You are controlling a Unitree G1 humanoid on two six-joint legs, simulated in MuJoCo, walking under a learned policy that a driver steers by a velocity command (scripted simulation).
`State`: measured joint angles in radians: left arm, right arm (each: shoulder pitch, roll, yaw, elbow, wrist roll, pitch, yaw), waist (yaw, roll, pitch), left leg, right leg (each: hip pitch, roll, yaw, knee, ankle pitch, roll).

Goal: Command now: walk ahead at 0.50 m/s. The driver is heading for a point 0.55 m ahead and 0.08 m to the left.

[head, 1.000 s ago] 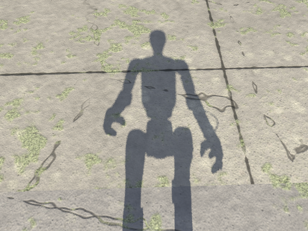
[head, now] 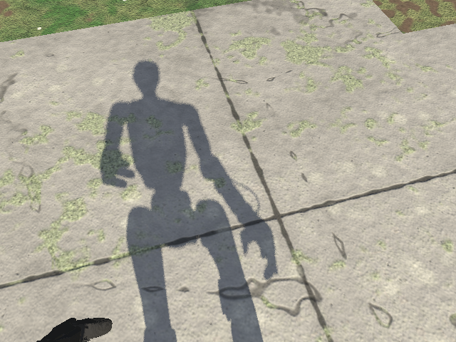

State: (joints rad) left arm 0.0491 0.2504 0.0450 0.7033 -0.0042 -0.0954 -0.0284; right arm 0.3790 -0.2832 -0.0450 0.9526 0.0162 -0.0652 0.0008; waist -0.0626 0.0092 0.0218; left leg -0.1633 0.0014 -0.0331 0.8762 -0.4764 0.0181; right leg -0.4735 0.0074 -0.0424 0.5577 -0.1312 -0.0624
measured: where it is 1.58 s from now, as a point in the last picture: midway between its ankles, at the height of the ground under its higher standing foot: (220, 331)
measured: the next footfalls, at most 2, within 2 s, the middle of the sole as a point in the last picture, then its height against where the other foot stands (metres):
left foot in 0.46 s outside the picture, level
right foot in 0.92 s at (256, 291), level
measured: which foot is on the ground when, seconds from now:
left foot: up 0.00-0.44, down 0.46-1.00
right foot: down 0.00-0.48, up 0.50-0.90, down 0.92-1.00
